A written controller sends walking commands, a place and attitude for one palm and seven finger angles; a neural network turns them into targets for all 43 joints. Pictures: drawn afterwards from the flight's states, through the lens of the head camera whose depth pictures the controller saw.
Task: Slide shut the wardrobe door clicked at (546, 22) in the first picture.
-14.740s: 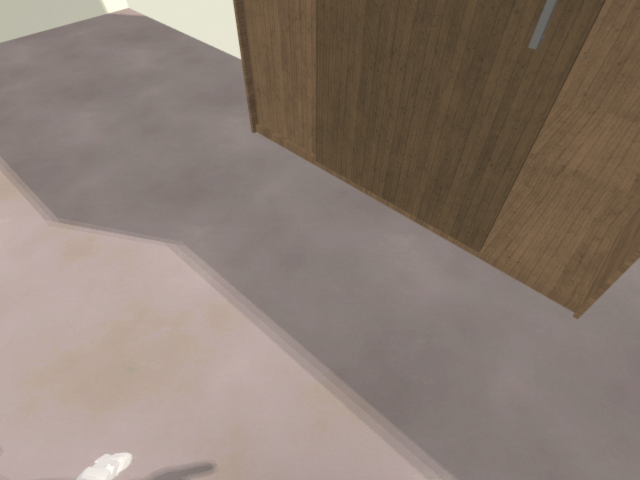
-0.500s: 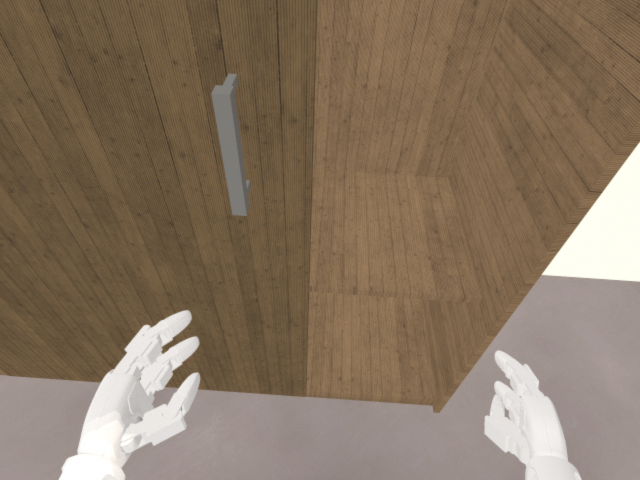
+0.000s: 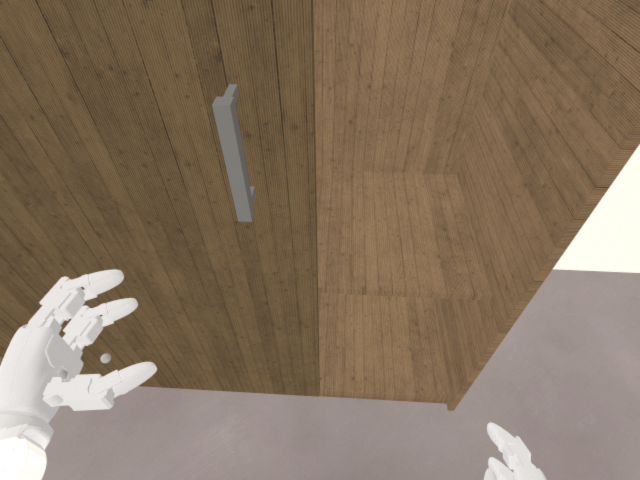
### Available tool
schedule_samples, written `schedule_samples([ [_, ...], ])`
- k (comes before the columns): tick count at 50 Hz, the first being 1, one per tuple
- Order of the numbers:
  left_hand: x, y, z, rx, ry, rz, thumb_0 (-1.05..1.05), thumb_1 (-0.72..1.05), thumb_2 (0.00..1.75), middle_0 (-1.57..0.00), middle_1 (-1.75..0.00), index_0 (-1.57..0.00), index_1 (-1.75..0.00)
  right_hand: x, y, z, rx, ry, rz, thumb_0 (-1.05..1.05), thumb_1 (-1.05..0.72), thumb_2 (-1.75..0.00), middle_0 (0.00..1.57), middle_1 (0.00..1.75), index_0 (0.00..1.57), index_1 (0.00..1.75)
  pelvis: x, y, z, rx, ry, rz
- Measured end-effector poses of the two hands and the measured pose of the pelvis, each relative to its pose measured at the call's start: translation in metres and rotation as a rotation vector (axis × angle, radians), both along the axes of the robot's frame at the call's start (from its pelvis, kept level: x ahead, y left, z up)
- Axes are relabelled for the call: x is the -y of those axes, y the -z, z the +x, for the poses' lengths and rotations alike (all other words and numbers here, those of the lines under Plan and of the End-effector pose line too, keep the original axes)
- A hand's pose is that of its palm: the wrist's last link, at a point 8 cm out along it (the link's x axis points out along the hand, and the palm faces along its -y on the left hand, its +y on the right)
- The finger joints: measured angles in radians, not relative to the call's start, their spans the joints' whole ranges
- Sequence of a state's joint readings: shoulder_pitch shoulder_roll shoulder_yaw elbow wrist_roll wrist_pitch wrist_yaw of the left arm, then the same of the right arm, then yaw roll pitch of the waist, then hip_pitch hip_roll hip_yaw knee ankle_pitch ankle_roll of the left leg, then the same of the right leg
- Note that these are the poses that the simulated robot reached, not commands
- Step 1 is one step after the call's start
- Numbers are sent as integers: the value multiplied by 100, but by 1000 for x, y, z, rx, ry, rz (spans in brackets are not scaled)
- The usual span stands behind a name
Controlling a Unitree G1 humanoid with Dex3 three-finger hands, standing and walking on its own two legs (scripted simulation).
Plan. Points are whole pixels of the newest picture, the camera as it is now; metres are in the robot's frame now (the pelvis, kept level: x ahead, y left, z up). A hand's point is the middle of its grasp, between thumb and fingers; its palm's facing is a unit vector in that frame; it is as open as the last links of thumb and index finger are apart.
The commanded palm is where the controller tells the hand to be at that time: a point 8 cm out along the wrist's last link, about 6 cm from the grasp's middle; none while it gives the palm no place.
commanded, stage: raise the hand with hooked fingers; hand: left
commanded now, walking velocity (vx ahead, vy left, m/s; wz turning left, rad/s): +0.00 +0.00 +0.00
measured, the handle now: (239, 157) +0.47 +0.12 +0.18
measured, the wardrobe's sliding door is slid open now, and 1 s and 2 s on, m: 0.39 0.39 0.39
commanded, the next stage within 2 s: move the hooked fingers beside the handle in 1.20 s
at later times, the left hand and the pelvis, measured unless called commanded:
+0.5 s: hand (30, 294) +0.26 +0.29 +0.17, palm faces +0.06 -0.99 -0.12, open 13.8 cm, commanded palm +0.23 +0.33 +0.18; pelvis +0.01 +0.02 +0.02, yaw +2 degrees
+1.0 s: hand (39, 252) +0.28 +0.27 +0.21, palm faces +0.04 -0.99 -0.13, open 14.0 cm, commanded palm +0.25 +0.32 +0.21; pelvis +0.02 +0.00 +0.03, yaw +1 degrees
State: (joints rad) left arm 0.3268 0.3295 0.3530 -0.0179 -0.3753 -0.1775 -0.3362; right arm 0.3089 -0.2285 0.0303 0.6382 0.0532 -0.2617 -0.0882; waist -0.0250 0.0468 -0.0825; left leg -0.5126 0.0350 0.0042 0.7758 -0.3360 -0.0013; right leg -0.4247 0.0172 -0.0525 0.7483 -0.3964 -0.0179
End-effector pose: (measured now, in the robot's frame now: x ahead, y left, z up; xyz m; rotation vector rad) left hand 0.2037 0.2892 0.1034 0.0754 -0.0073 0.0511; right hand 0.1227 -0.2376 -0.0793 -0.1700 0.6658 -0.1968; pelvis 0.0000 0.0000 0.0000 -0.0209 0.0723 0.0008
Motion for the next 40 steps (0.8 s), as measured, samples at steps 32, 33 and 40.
schedule_samples([
  [32,-58,-106,34,129,-6,91,-1,-50,30,-31,-119,-30,-120,-46,-42,73,132,-198,0,1,-90,-89,20,30,21,30,-16,-24,12,98,-35,0],
  [33,-61,-113,36,149,-11,93,-1,-50,30,-31,-119,-30,-120,-44,-41,72,124,-196,0,1,-90,-89,20,30,21,30,-15,-25,13,101,-36,1],
  [40,-73,-122,53,68,-27,61,-1,-50,30,-30,-120,-30,-120,-24,-35,62,77,-159,2,1,-90,-89,20,30,21,30,-8,-26,12,96,-37,6],
])
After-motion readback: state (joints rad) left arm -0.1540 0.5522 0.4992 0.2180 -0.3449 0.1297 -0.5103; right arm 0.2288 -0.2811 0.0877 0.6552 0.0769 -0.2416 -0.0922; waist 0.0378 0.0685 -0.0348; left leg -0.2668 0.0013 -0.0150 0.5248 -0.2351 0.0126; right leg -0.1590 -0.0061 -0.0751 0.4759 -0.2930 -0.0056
